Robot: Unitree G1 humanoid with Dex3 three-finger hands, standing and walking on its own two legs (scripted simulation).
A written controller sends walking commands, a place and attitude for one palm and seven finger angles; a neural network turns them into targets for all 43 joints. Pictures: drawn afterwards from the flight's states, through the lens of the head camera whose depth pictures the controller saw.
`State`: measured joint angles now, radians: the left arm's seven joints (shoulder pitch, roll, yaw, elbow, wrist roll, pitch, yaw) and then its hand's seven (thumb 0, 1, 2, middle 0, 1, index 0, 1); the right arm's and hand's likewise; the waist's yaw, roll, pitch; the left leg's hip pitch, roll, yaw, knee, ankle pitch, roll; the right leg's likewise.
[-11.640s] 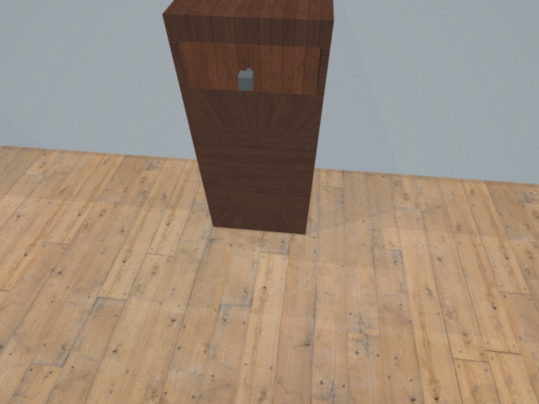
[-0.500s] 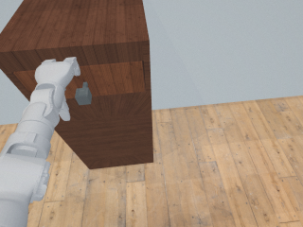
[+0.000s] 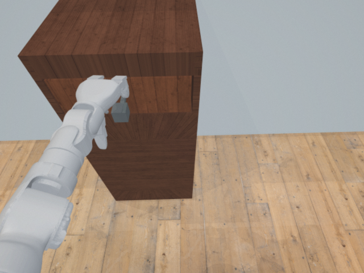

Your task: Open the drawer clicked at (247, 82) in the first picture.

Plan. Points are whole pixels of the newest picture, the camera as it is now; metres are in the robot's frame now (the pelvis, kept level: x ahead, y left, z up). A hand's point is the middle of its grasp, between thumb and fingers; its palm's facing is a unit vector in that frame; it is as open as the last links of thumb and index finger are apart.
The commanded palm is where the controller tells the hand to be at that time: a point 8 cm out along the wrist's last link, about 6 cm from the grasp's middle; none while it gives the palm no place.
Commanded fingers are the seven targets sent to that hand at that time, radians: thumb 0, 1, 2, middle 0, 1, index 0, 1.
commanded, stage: move the hooked fingers above the handle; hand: left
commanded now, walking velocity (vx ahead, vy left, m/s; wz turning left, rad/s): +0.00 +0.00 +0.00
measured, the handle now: (121, 107) +0.53 +0.18 +0.03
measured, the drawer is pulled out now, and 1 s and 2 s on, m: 0.00 0.00 0.00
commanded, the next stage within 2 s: none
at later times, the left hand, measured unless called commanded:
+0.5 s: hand (89, 112) +0.46 +0.24 +0.09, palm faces -0.14 +0.03 -0.99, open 13.8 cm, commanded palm +0.45 +0.22 +0.16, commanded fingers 0.00 -0.50 0.30 -0.30 -1.20 -0.30 -1.20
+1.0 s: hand (101, 104) +0.47 +0.21 +0.10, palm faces -0.10 -0.01 -1.00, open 13.7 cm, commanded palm +0.45 +0.21 +0.15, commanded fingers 0.00 -0.50 0.30 -0.30 -1.20 -0.30 -1.20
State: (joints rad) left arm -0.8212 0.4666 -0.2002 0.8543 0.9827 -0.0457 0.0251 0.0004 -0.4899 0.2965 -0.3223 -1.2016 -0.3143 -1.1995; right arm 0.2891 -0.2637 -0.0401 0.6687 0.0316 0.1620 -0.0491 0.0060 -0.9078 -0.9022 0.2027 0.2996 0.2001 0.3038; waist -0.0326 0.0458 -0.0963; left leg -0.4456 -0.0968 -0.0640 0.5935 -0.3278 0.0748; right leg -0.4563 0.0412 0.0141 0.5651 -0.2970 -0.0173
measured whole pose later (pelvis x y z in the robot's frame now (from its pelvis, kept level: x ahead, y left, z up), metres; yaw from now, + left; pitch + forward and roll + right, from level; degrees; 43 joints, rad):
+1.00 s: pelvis +0.00 -0.01 +0.00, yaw -3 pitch +12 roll -1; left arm -0.82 0.52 -0.08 0.94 1.01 0.01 0.06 0.00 -0.49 0.30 -0.34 -1.21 -0.33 -1.24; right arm 0.32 -0.25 -0.01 0.65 0.04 0.18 -0.05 0.01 -0.91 -0.90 0.20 0.30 0.20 0.30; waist -0.06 0.07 -0.12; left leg -0.46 -0.07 -0.02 0.59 -0.34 0.07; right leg -0.49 0.07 0.06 0.57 -0.29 -0.03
